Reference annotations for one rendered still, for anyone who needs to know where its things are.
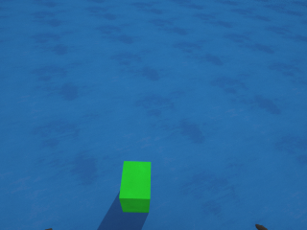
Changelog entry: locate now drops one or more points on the carton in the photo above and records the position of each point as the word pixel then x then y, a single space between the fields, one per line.
pixel 135 190

